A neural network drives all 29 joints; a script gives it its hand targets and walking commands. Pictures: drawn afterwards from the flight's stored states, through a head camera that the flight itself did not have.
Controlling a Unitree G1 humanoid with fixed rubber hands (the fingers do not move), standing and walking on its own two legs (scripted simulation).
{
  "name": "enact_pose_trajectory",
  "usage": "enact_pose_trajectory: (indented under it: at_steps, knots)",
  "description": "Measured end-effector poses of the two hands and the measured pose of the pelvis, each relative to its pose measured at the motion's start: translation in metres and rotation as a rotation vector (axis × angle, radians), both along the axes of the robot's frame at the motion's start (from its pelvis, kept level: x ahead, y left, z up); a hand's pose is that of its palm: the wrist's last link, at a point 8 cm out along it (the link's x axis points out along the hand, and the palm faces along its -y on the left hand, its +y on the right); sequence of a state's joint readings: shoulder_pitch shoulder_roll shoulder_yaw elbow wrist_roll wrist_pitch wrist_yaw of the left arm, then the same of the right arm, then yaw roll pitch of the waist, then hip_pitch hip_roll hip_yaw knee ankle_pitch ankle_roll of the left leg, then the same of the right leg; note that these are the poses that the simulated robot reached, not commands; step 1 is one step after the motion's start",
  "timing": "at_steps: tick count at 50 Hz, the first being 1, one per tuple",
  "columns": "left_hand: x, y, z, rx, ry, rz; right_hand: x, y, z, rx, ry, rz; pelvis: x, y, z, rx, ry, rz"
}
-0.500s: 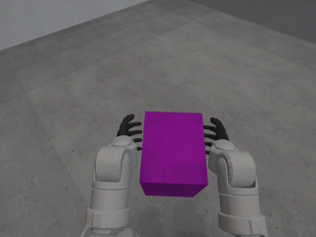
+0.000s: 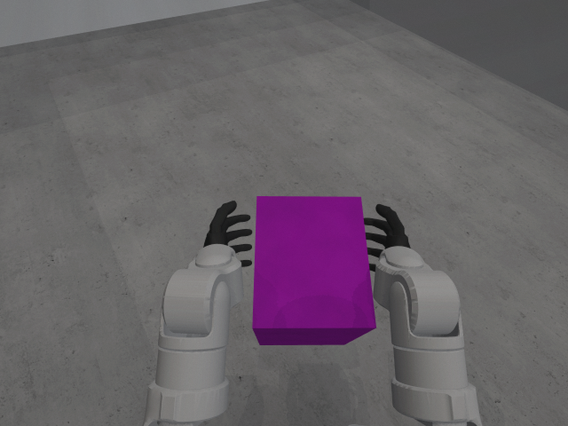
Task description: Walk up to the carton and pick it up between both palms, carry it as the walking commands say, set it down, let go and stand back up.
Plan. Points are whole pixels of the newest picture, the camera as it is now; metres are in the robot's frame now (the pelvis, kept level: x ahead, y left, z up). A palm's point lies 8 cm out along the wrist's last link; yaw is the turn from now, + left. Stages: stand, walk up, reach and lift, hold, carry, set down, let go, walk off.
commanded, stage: carry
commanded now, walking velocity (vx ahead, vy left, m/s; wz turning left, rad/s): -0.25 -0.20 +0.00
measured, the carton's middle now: (305, 278) +0.33 +0.01 +0.02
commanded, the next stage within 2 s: none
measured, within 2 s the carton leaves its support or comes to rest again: neither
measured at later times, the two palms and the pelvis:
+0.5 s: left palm (346, 407) +0.15 -0.03 +0.09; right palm out of the picture +0.14 -0.25 +0.09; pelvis -0.17 -0.14 -0.01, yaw +0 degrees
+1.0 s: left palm out of the picture -0.01 -0.20 +0.09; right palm out of the picture -0.04 -0.43 +0.07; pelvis -0.33 -0.29 -0.01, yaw -1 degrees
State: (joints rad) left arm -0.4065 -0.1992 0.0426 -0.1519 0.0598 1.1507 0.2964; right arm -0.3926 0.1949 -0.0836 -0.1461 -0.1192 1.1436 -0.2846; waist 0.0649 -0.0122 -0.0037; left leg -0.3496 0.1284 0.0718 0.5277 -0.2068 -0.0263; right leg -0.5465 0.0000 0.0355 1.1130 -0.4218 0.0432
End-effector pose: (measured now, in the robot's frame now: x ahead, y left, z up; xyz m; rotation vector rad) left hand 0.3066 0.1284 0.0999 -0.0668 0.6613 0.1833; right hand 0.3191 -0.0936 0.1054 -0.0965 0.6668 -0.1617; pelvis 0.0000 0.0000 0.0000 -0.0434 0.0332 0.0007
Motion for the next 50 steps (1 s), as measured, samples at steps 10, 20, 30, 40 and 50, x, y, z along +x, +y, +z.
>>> enact_pose_trajectory:
  at_steps: [10, 20, 30, 40, 50]
  knots:
    - [-0.056, -0.115, -0.011, 0.085, 0.043, -0.092, -0.082, -0.114, -0.03, 0.07, 0.038, -0.103, -0.07, -0.078, -0.014, 0.038, 0.011, -0.031]
    - [-0.113, -0.162, -0.002, 0.089, 0.007, -0.088, -0.151, -0.161, -0.016, 0.091, -0.003, -0.102, -0.137, -0.122, -0.007, 0.066, 0.018, -0.014]
    - [-0.208, -0.155, -0.014, 0.014, 0.045, 0.011, -0.209, -0.156, -0.009, 0.012, 0.039, 0.035, -0.203, -0.159, -0.002, 0.014, 0.005, 0.014]
    - [-0.261, -0.228, 0.004, 0.022, -0.013, -0.006, -0.265, -0.227, 0.001, 0.015, -0.012, -0.018, -0.265, -0.222, -0.003, -0.001, 0.014, -0.006]
    - [-0.317, -0.333, -0.011, 0.109, 0.064, -0.111, -0.355, -0.332, -0.031, 0.116, 0.053, -0.104, -0.335, -0.289, -0.005, 0.065, 0.004, -0.015]
